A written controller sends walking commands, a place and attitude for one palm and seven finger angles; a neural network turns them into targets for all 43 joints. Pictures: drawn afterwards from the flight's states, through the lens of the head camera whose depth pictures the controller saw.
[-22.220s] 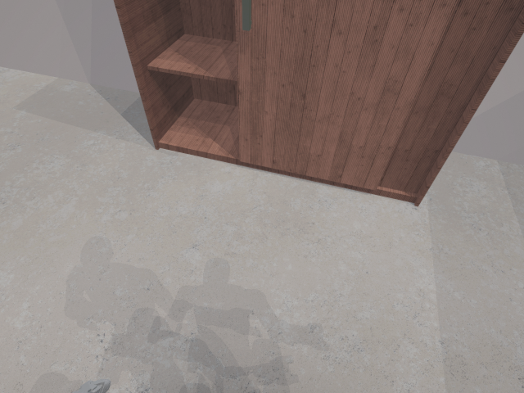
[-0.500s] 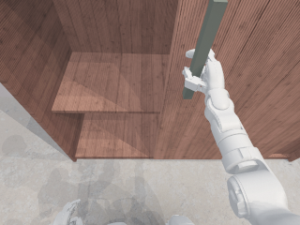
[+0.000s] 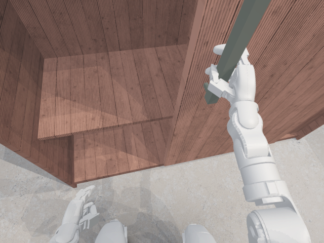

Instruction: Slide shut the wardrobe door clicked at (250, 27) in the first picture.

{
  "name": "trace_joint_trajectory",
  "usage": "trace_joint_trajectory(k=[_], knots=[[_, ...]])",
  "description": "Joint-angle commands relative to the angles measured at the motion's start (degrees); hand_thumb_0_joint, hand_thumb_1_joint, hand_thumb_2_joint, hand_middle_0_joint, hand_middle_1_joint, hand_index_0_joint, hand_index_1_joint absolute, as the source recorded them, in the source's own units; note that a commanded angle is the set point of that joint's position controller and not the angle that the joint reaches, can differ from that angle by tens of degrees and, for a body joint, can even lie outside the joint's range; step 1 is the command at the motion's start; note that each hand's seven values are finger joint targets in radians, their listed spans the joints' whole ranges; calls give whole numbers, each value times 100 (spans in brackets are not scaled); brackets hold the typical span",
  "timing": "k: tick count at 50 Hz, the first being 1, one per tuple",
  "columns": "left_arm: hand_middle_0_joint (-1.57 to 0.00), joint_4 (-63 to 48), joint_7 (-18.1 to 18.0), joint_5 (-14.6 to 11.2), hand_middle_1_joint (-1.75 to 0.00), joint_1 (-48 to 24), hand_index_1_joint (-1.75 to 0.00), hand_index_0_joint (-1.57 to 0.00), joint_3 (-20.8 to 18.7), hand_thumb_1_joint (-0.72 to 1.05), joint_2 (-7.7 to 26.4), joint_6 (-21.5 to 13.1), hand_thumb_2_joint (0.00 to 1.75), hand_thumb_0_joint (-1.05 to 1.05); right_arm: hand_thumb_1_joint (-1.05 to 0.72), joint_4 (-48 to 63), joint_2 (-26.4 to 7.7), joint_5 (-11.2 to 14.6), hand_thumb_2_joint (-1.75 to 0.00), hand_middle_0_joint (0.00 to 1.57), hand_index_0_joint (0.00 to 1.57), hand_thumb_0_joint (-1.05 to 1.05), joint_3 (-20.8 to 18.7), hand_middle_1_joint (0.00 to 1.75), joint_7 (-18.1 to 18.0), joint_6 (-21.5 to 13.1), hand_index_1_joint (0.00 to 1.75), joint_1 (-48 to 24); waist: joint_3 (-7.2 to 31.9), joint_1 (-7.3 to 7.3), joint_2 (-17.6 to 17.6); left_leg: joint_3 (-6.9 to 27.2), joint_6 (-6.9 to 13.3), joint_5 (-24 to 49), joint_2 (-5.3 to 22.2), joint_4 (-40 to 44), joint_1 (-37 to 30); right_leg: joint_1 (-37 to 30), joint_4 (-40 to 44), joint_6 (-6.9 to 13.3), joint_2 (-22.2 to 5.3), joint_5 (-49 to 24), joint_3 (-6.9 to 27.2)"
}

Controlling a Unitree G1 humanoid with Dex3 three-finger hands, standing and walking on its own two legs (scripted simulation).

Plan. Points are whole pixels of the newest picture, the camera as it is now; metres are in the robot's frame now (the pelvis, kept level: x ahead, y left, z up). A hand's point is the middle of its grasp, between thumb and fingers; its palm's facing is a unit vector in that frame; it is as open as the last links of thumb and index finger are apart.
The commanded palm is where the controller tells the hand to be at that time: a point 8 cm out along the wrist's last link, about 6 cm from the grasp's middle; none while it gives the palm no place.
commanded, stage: step sideways, sliding the door along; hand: right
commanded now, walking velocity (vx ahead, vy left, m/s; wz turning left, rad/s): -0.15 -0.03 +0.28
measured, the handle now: (225, 52) +0.47 -0.14 +0.17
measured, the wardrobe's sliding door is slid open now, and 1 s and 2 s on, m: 0.51 0.44 0.41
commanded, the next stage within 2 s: none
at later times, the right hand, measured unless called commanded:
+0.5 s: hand (196, 86) +0.41 -0.07 +0.13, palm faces -0.05 +1.00 -0.05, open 6.4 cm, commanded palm +0.38 -0.01 +0.14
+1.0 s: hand (187, 89) +0.40 -0.05 +0.13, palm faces -0.35 +0.94 -0.02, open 6.8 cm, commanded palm +0.39 -0.05 +0.14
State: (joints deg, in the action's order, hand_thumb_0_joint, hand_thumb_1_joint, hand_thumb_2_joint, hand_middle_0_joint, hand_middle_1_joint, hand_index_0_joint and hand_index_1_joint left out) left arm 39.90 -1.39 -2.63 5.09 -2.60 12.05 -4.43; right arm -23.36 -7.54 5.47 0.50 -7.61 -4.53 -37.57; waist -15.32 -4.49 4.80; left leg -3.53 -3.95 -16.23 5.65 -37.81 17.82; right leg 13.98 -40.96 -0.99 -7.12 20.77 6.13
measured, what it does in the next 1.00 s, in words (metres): steps on the spot: left foot, then right foot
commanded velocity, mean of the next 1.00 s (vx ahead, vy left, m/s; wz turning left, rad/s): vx -0.22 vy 0.12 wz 0.23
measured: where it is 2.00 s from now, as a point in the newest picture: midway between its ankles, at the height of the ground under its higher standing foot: outside the picture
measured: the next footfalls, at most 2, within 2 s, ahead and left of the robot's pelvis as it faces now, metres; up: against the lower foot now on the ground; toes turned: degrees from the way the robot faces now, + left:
left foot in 0.76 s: +0.14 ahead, +0.05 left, +0.00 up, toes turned +9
right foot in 0.96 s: +0.10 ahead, -0.20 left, +0.00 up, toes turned -1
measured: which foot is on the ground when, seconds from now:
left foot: down 0.00-0.58, up 0.60-0.74, down 0.76-0.96, up 0.98-1.00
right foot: down 0.00-0.84, up 0.86-0.94, down 0.96-1.00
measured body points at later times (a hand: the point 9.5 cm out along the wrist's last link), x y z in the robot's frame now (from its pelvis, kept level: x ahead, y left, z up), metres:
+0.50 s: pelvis +0.04 -0.02 +0.01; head +0.16 +0.00 +0.44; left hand +0.26 +0.17 -0.12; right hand +0.41 -0.13 +0.14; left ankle +0.05 +0.14 -0.72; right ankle -0.01 -0.18 -0.71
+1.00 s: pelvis +0.04 -0.08 +0.01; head +0.16 -0.07 +0.44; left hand +0.25 +0.15 -0.09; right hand +0.41 -0.11 +0.14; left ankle +0.09 +0.04 -0.70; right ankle +0.06 -0.20 -0.72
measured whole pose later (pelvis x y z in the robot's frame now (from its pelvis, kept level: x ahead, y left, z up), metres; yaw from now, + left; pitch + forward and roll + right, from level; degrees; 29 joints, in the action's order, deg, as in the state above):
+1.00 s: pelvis +0.04 -0.08 +0.01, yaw +8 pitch -2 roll +0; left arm 33.9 0.8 -0.9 -1.6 -1.6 8.9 -5.0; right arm -1.4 -4.2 1.5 15.2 -5.7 -8.2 -23.6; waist -18.4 -3.5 -1.4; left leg -1.4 1.9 -15.0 0.0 -44.0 24.4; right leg 13.9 -34.5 -1.5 -4.8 15.6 -7.6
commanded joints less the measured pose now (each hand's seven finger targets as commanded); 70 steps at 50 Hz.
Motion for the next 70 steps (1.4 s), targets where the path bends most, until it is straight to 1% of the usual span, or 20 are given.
trace_joint_trajectory(k=[1,3,5,7,9,14,16,20,24,27,29,31,39,42,45,47,49,54,65,70], knots=[[-20,-970,-6,50,-30,-247,-30,-20,-265,90,610,-476,90,0,-90,2623,1610,-227,-90,45,45,0,2142,140,672,-755,140,-2327,3469,592,-45,48,233,1973,-362,-550,-615,-1589,1128,504,-669,-4314,-90],[-20,-1021,93,10,-30,-178,-30,-20,-239,90,560,-563,90,0,-90,2820,1603,-246,-90,45,45,0,2222,140,707,-873,140,-2229,3306,589,394,38,364,1123,-414,-78,-466,-1905,674,522,-674,-5046,-626],[-20,-1035,136,-32,-30,-120,-30,-20,-260,90,541,-628,90,0,-90,2885,1405,-336,-90,45,45,0,2183,140,689,-916,140,-2072,3392,583,-226,100,378,3013,-364,653,-891,-1730,-16,208,-178,-4509,-1086],[-20,-1046,102,-35,-30,-145,-30,-20,-293,90,501,-575,90,0,-90,2823,1186,-453,-90,45,45,0,2055,140,646,-886,140,-1680,3593,591,-1830,945,653,5864,347,501,-2261,-262,-460,-21,283,-2142,-1115],[-20,-1051,17,-60,-30,-125,-30,-20,-276,90,466,-527,90,0,-90,2917,1241,-497,-90,45,45,0,2131,140,548,-834,140,-1211,3515,543,-2108,1213,797,6688,643,268,-2712,378,86,29,382,-187,-949],[-20,-1344,166,25,-30,-285,-30,-20,-291,90,690,-642,90,0,-90,4076,1931,-339,-90,45,45,0,2968,140,647,-1063,140,-1650,3577,661,690,94,346,797,-336,-1093,298,-2489,1040,637,-952,-5908,-737],[-20,-1408,278,38,-30,-100,-30,-20,-226,90,505,-732,90,0,-90,4041,2057,-372,-90,45,45,0,3129,140,734,-1135,140,-1546,3428,652,708,-31,458,-223,-514,-484,748,-2986,615,618,-804,-6216,-1148],[-20,-1439,354,-14,-30,-212,-30,-20,-100,90,413,-764,90,0,-90,4181,1871,-483,-90,45,45,0,3140,140,729,-1070,140,-1462,3321,600,-163,68,405,3077,-432,514,-782,-1791,-226,308,-327,-4371,-1545],[-20,-1403,187,-5,-30,-230,-30,-20,-152,90,437,-623,90,0,-90,3998,1953,-610,-90,45,45,0,3248,140,570,-921,140,-634,3449,582,-2494,1377,907,7595,551,53,-2333,176,-143,75,302,-467,-1099],[-20,-1382,183,39,-30,-365,-30,-20,-205,90,491,-656,90,0,-90,4699,2106,-538,-90,45,45,0,3463,140,657,-1102,140,-1002,3790,671,-1077,499,469,5208,-252,-721,-1111,-1526,1662,131,-258,-3860,-1220],[-20,-1527,339,120,-30,-259,-30,-20,-211,90,658,-687,90,0,-90,5067,1736,-513,-90,45,45,0,3301,140,744,-1323,140,-1378,3736,716,399,72,495,-268,-467,-1732,1203,-3302,1090,565,-1190,-7074,-631],[-20,-1528,393,164,-30,-3,-30,-20,-163,90,423,-621,90,0,-90,4532,1859,-587,-90,45,45,0,3187,140,848,-1250,140,-1148,3755,717,159,-136,507,-742,-589,-973,1526,-3802,549,543,-954,-7203,-1040],[-20,-1532,347,118,-30,-536,-30,-20,113,90,174,-529,90,0,-90,4292,1172,-589,-90,45,45,0,2521,140,870,-1086,140,-1229,2918,631,40,60,528,2864,-450,490,-872,-1524,-520,290,-1011,-5014,-1428],[-20,-1568,184,65,-30,-536,-30,-20,-61,90,155,-497,90,0,-90,3917,1060,-550,-90,45,45,0,2310,140,722,-1091,140,-342,3434,357,-2833,2249,1763,8780,943,360,-2950,810,-1968,-107,391,1081,-927],[-20,-1310,110,142,-30,-650,-30,-20,66,90,139,-406,90,0,-90,4312,1279,-556,-90,45,45,0,2641,140,772,-1126,140,-505,3133,586,-1771,1329,1294,6862,567,227,-2316,475,1000,-133,90,828,-824],[-20,-1185,91,161,-30,-753,-30,-20,-15,90,188,-280,90,0,-90,4549,1069,-510,-90,45,45,0,2530,140,716,-1253,140,-1122,3472,811,-566,509,756,4031,-115,-589,-790,-1606,2355,-138,-478,-2942,-960],[-20,-1421,292,152,-30,-638,-30,-20,-174,90,414,-248,90,0,-90,4395,1089,-483,-90,45,45,0,2450,140,710,-1299,140,-1314,3922,666,616,583,571,-1134,-407,-2217,778,-2573,1504,856,-2068,-6392,327],[-20,-1337,313,168,-30,-610,-30,-20,-176,90,454,-234,90,0,-90,3679,942,-573,-90,45,45,0,1941,140,614,-786,140,-1561,3241,660,-273,649,381,-891,-301,-2089,1523,-2804,1376,955,-2060,-5449,-218],[-20,-1248,290,32,-30,-375,-30,-20,-167,90,534,-368,90,0,-90,2956,870,-402,-90,45,45,0,1736,140,553,-701,140,-2070,3404,776,903,70,390,548,-669,1110,-486,-2248,669,345,-1319,-4682,-938],[-20,-1059,36,-51,-30,-540,-30,-20,-199,90,386,-252,90,0,-90,2175,197,-396,-90,45,45,0,1193,140,409,-560,140,-2110,3450,505,-2771,1677,1172,4598,665,1249,-1860,474,-1350,-109,434,1067,-915]])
